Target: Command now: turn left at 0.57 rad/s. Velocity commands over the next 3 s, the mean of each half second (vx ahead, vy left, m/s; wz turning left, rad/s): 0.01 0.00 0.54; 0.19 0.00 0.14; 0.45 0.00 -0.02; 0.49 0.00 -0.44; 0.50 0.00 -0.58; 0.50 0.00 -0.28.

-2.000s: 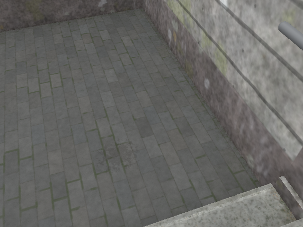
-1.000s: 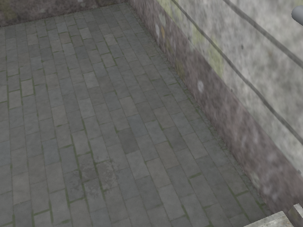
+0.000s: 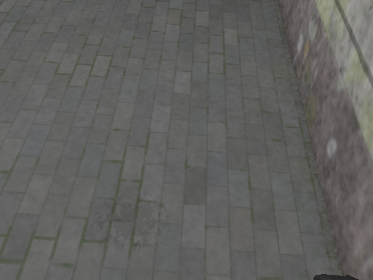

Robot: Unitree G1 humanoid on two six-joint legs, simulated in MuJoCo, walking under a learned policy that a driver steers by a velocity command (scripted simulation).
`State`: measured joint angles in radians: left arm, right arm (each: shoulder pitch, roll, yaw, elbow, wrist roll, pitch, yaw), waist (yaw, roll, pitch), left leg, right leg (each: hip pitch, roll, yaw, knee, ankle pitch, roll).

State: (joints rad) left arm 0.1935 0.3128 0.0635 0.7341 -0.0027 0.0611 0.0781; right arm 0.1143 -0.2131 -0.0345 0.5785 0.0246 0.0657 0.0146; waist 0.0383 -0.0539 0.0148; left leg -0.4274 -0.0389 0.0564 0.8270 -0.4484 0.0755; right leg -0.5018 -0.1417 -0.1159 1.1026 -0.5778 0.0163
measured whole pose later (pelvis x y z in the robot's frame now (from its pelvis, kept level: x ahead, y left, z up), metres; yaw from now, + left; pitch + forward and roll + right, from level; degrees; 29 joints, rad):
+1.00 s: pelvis +0.04 -0.01 +0.04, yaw +19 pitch +2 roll -1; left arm 0.42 0.25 0.06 0.84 -0.04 -0.01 0.01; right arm 0.13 -0.23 -0.06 0.72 0.03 -0.03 -0.01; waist 0.09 0.00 -0.02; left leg -0.35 0.01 0.02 0.62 -0.40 0.04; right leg -0.05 0.04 0.03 0.31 -0.30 -0.07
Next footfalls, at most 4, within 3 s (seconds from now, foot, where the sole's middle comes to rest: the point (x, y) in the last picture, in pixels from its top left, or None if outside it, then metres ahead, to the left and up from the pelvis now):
0.52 right None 0.03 -0.13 -0.74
1.08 left None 0.06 0.12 -0.74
1.56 right None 0.48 0.13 -0.90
1.92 left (99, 235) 0.69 0.37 -0.90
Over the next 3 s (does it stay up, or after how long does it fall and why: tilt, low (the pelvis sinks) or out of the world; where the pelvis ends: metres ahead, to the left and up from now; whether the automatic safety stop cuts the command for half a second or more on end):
stays up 1.10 0.14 -0.14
